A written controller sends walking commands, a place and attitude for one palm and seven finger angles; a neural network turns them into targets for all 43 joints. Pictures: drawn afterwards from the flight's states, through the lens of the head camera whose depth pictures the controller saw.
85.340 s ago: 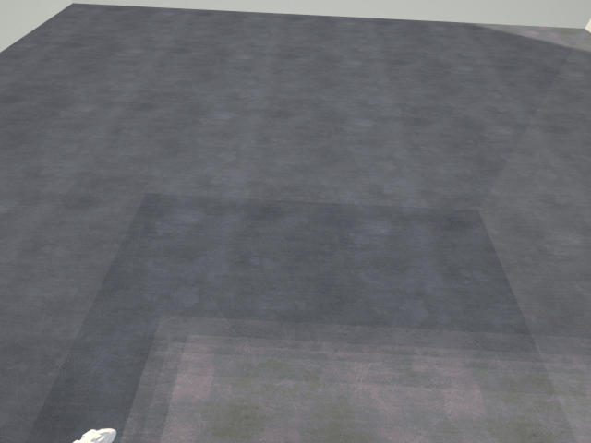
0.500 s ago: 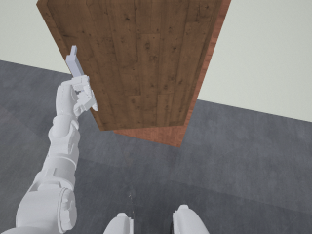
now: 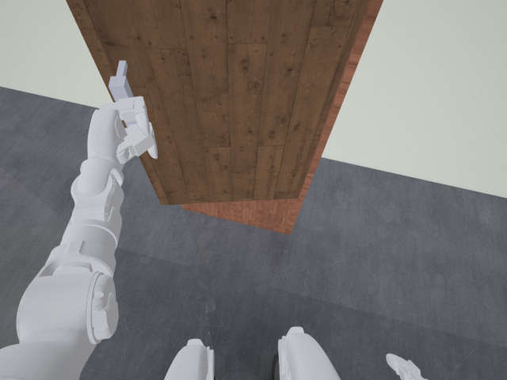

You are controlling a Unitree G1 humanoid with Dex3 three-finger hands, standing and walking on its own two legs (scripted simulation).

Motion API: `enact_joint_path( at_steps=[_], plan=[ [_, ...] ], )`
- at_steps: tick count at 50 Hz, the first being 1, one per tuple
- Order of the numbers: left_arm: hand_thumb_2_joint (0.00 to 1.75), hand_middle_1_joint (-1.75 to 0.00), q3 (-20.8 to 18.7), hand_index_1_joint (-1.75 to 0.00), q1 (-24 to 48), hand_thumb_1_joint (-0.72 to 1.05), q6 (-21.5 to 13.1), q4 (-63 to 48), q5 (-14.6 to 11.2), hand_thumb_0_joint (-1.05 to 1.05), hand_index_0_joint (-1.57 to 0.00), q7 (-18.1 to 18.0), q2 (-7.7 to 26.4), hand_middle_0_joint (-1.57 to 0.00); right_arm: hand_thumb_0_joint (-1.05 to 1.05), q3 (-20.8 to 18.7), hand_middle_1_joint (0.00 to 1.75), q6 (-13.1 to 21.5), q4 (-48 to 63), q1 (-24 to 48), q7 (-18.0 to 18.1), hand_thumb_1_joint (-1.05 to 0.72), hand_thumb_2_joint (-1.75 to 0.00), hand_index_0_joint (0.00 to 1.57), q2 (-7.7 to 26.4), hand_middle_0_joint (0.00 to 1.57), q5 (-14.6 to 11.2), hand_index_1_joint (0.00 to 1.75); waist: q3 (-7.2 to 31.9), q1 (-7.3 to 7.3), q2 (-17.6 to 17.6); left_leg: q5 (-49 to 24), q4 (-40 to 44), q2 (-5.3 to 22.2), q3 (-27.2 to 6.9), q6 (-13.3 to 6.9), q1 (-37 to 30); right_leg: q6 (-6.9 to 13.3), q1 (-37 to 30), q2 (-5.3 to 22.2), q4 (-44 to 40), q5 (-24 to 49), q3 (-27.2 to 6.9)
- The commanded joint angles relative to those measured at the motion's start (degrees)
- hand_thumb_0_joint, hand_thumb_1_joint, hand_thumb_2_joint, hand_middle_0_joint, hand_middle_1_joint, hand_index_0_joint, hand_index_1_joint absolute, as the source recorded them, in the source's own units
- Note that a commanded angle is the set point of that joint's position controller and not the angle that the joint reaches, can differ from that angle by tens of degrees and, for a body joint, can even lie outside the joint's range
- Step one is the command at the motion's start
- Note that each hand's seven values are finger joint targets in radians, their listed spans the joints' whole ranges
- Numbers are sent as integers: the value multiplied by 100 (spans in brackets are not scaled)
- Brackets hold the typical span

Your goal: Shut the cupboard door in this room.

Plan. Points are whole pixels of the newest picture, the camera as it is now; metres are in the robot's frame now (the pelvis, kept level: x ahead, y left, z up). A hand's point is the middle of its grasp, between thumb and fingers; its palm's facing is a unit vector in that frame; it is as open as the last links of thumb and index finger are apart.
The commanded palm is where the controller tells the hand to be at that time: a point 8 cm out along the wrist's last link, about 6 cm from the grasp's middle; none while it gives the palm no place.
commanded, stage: push the door shut along its arc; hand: left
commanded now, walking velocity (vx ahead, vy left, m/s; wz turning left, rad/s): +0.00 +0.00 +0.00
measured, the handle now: (132, 104) +0.55 +0.19 +0.07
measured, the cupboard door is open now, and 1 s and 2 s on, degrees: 18 0 0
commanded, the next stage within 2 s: pull the fist back off the door in 1.08 s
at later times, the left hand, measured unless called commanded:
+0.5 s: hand (155, 109) +0.53 +0.14 +0.08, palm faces -0.17 -0.99 -0.02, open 3.1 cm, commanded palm +0.54 +0.18 +0.07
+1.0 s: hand (181, 85) +0.60 +0.11 +0.07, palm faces -0.31 -0.95 -0.03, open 3.1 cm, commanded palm +0.61 +0.13 +0.07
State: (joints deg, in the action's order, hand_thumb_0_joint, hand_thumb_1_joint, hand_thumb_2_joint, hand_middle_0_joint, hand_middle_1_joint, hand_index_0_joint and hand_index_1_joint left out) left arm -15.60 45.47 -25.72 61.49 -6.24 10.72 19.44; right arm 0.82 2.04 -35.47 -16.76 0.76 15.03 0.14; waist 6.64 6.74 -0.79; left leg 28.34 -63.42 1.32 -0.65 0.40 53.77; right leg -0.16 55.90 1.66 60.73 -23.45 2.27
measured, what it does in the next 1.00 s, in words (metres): stands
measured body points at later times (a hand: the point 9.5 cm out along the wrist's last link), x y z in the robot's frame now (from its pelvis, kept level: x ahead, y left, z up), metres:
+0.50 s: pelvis -0.01 +0.00 -0.02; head +0.14 +0.02 +0.41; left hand +0.54 +0.20 +0.08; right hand -0.01 -0.27 -0.12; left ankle +0.02 +0.12 -0.66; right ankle +0.05 -0.13 -0.66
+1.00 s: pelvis +0.00 +0.02 -0.03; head +0.19 +0.03 +0.38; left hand +0.61 +0.16 +0.08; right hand -0.04 -0.24 -0.13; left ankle +0.02 +0.12 -0.66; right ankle +0.05 -0.13 -0.66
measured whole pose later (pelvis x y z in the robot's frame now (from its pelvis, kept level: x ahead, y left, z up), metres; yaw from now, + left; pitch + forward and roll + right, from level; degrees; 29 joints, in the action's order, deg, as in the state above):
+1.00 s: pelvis +0.00 +0.02 -0.03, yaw -2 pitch +29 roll -4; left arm -16.7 75.1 -13.8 75.8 0.1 21.3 35.7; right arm 3.7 1.9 -36.8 -23.6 -0.2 14.9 2.1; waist 5.6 16.7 -3.1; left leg 31.3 -72.0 2.7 -2.0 -0.6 70.3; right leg -1.1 70.6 0.3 65.3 -24.1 3.3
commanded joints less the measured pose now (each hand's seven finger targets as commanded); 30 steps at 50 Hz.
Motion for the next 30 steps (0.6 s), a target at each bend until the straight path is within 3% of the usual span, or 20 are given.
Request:
enact_joint_path(
  at_steps=[1,6,11,13,15,20,23,28,29,30],
  plan=[
    [90,-150,-159,-150,2646,90,-268,-845,-73,0,-130,173,1162,-130,0,-351,30,74,340,-865,61,-90,-90,20,944,20,22,30,2533,237,-226,-1597,778,-124,-145,-120,-1142,125,-1403,-203,-573,1431,-107],
    [90,-150,-90,-150,3200,90,-142,-729,-54,0,-130,342,1241,-130,0,-350,30,40,317,-995,63,-90,-90,20,989,20,7,30,2493,425,-266,-1320,702,-119,-165,-162,-1006,114,-1173,-221,-606,1173,-133],
    [90,-150,-221,-150,3598,90,-53,-526,-25,0,-130,552,1601,-130,0,-327,30,32,244,-1152,72,-90,-90,20,1038,20,8,30,2556,526,-332,-1189,618,-110,-190,-190,-832,120,-1133,-238,-602,1039,-160],
    [90,-150,-34,-150,3873,90,-40,-552,-29,0,-130,639,1446,-130,0,-310,30,53,246,-1227,69,-90,-90,20,1032,20,22,30,2573,620,-533,-1229,593,-112,-236,-201,-944,141,-924,-257,-572,980,-125],
    [90,-150,-226,-150,3983,90,27,-402,-14,0,-130,669,1753,-130,0,-303,30,46,177,-1288,78,-90,-90,20,1083,20,21,30,2634,653,-460,-1180,546,-78,-267,-202,-873,129,-879,-260,-577,891,-128],
    [90,-150,-285,-150,4343,90,122,-330,57,0,-130,809,2018,-130,0,-277,30,65,126,-1435,62,-90,-90,20,1106,20,47,30,2892,729,-777,-1345,417,-66,-286,-209,-946,145,-746,-281,-526,936,-116],
    [90,-150,-380,-150,4540,90,207,-187,74,0,-130,887,2243,-130,0,-233,30,70,118,-1523,65,-90,-90,20,1124,20,55,30,2769,802,-755,-1353,378,-55,-294,-233,-811,156,-702,-310,-505,906,-99],
    [90,-150,-246,-150,5001,90,330,-110,156,0,-130,986,2265,-130,0,-214,30,93,87,-1639,63,-90,-90,20,1155,20,76,30,2841,990,-958,-1441,280,-23,-350,-245,-918,160,-366,-335,-448,862,-48],
    [90,-150,-308,-150,4974,90,352,-71,197,0,-130,1007,2385,-130,0,-215,30,90,72,-1637,53,-90,-90,20,1166,20,79,30,2938,925,-1090,-1487,275,-7,-368,-209,-976,167,-342,-326,-431,862,-41],
    [90,-150,-267,-150,5016,90,400,-19,190,0,-130,1033,2334,-130,0,-205,30,93,67,-1656,46,-90,-90,20,1172,20,85,30,2923,975,-1094,-1524,244,-5,-368,-217,-975,167,-282,-334,-426,886,-36]
  ],
)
